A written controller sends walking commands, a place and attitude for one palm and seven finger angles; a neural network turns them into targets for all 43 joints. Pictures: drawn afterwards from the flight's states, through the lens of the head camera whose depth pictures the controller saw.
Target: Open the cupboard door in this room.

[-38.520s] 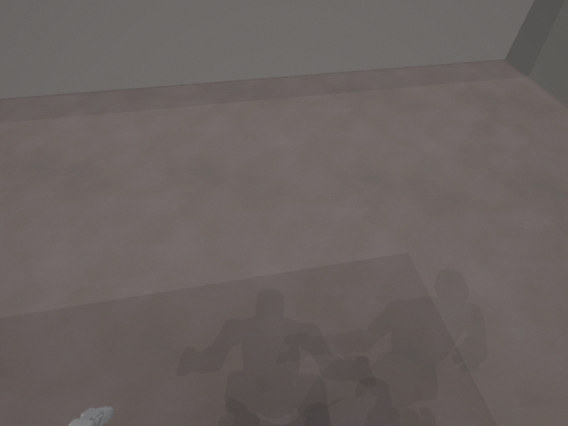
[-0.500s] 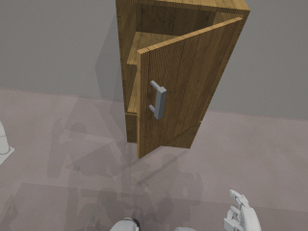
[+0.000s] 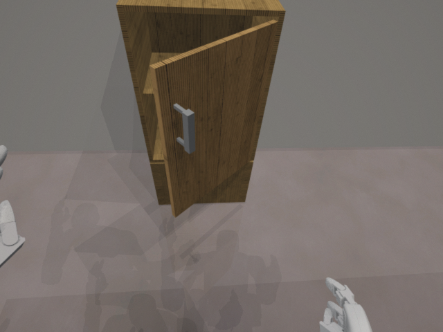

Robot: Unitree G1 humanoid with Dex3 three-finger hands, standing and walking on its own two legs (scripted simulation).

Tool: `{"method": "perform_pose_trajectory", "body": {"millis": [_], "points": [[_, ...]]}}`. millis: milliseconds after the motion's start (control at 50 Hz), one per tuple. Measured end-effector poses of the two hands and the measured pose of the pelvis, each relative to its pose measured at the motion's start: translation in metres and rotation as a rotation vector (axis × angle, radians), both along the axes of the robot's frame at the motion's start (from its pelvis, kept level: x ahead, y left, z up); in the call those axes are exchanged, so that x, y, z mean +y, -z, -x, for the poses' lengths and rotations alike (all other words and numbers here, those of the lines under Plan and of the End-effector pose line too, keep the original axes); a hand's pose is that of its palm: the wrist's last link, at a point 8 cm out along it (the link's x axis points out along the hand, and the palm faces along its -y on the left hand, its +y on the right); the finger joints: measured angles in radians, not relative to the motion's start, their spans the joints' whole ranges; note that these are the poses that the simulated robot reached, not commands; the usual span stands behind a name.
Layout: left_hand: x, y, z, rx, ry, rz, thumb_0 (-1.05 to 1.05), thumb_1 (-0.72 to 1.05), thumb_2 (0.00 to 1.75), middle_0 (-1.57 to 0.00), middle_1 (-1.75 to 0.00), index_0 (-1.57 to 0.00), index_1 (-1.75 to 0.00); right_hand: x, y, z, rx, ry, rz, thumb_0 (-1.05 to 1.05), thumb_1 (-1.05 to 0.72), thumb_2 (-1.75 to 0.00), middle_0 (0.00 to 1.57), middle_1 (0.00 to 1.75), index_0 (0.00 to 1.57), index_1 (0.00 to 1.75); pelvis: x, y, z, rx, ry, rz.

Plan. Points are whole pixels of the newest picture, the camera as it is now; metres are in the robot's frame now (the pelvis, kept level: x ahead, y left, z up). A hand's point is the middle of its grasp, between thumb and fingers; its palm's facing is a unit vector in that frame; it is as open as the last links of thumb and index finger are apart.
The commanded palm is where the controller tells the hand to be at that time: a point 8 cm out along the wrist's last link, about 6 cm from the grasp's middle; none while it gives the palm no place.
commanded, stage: stop stepping back and stand still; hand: left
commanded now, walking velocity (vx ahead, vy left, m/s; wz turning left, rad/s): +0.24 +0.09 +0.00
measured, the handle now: (183, 128) +0.59 +0.10 +0.02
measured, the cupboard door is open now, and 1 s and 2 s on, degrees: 41 41 41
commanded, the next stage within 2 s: let the arm hang, fingers relaxed in 0.78 s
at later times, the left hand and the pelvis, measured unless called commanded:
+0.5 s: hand out of the picture +0.17 +0.29 +0.16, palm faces +0.43 -0.77 -0.47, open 7.4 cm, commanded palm +0.11 +0.32 +0.18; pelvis -0.02 +0.02 +0.00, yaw +0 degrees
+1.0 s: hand (28, 308) +0.17 +0.31 +0.00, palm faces +0.16 -0.86 -0.48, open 7.4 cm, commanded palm none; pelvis -0.04 +0.04 -0.01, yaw +2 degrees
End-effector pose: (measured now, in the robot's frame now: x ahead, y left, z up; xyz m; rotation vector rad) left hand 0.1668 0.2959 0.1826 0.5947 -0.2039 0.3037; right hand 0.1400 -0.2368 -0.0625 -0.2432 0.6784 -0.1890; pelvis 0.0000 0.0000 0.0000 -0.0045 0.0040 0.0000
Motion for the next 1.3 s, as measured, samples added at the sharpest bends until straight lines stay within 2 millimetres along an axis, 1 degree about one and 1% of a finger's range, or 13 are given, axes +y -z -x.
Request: {"method": "perform_pose_trajectory", "body": {"millis": [100, 220, 300, 480, 600, 880, 920, 960, 1000, 1060, 1120, 1200, 1300], "points": [[-0.007, -0.003, 0.034, -0.013, -0.029, 0.000, 0.01, 0.88, 0.90, -0.21, -0.30, -0.21, -0.30, -0.015, 0.016, 0.033, 0.112, -0.001, 0.015, 0.01, -0.90, -0.90, 0.20, 0.30, 0.20, 0.30, -0.004, -0.001, 0.014, -0.002, 0.014, -0.018], [0.008, 0.003, 0.036, -0.103, -0.125, 0.076, 0.01, 0.88, 0.90, -0.21, -0.30, -0.21, -0.30, -0.020, 0.024, 0.052, 0.140, 0.019, 0.040, 0.02, -0.90, -0.90, 0.20, 0.30, 0.20, 0.30, 0.000, 0.000, 0.016, 0.001, -0.019, -0.024], [0.013, 0.007, 0.034, -0.113, -0.110, 0.084, 0.01, 0.89, 0.90, -0.21, -0.30, -0.21, -0.30, -0.012, 0.026, 0.046, 0.103, 0.025, 0.038, 0.02, -0.90, -0.90, 0.20, 0.30, 0.20, 0.30, 0.010, 0.006, 0.020, -0.016, -0.028, -0.009], [0.023, 0.002, 0.038, -0.064, -0.075, 0.024, 0.01, 0.89, 0.90, -0.21, -0.30, -0.21, -0.30, 0.030, 0.017, 0.019, 0.014, -0.041, -0.048, 0.01, -0.90, -0.90, 0.20, 0.30, 0.20, 0.30, 0.020, 0.003, 0.024, -0.017, -0.008, -0.001], [0.032, 0.007, 0.039, -0.040, -0.094, 0.062, 0.01, 0.89, 0.90, -0.21, -0.30, -0.21, -0.30, 0.048, 0.014, 0.008, 0.008, -0.079, -0.060, 0.01, -0.90, -0.90, 0.21, 0.30, 0.20, 0.30, 0.029, 0.000, 0.025, -0.014, -0.005, 0.000], [0.041, 0.010, 0.036, 0.006, -0.097, 0.069, 0.02, 0.89, 0.90, -0.21, -0.30, -0.21, -0.30, 0.049, 0.008, 0.007, 0.030, -0.068, -0.032, 0.01, -0.90, -0.90, 0.21, 0.30, 0.20, 0.30, 0.038, -0.004, 0.026, -0.002, -0.011, 0.006], [0.045, 0.035, 0.029, 0.089, -0.077, 0.078, 0.01, 0.89, 0.90, -0.20, -0.30, -0.21, -0.30, 0.045, 0.018, 0.007, 0.047, -0.098, -0.047, 0.01, -0.90, -0.90, 0.20, 0.30, 0.20, 0.30, 0.040, -0.002, 0.028, 0.013, -0.027, 0.007], [0.050, 0.088, 0.020, 0.311, -0.098, 0.139, 0.01, 0.89, 0.90, -0.20, -0.30, -0.20, -0.30, 0.039, 0.034, 0.011, 0.126, -0.121, -0.051, 0.01, -0.90, -0.90, 0.20, 0.30, 0.20, 0.30, 0.043, 0.002, 0.032, 0.023, -0.038, 0.000], [0.049, 0.151, 0.024, 0.575, -0.139, 0.215, 0.00, 0.90, 0.90, -0.20, -0.30, -0.20, -0.30, 0.031, 0.049, 0.018, 0.197, -0.116, -0.052, 0.01, -0.90, -0.90, 0.20, 0.30, 0.20, 0.30, 0.043, 0.005, 0.036, 0.023, -0.038, -0.008], [0.029, 0.233, 0.056, 0.936, -0.174, 0.318, 0.01, 0.90, 0.90, -0.19, -0.30, -0.20, -0.30, 0.019, 0.060, 0.037, 0.283, -0.077, -0.051, 0.01, -0.90, -0.90, 0.20, 0.30, 0.20, 0.30, 0.040, 0.007, 0.040, 0.013, -0.031, -0.013], [-0.002, 0.288, 0.102, 1.201, -0.182, 0.419, 0.01, 0.91, 0.90, -0.19, -0.30, -0.20, -0.30, 0.007, 0.063, 0.067, 0.383, -0.034, -0.032, 0.01, -0.90, -0.90, 0.20, 0.30, 0.20, 0.30, 0.037, 0.006, 0.041, 0.000, -0.029, -0.014], [-0.037, 0.323, 0.160, 1.410, -0.222, 0.544, 0.01, 0.92, 0.90, -0.20, -0.30, -0.20, -0.30, -0.002, 0.064, 0.114, 0.548, 0.010, -0.001, 0.01, -0.90, -0.90, 0.20, 0.30, 0.20, 0.30, 0.032, 0.002, 0.042, -0.010, -0.032, -0.008], [-0.032, 0.327, 0.209, 1.516, -0.336, 0.591, 0.01, 0.96, 0.90, -0.20, -0.30, -0.21, -0.30, -0.001, 0.068, 0.162, 0.725, 0.036, -0.005, 0.01, -0.90, -0.90, 0.20, 0.30, 0.20, 0.30, 0.027, -0.001, 0.041, -0.010, -0.044, 0.001]]}}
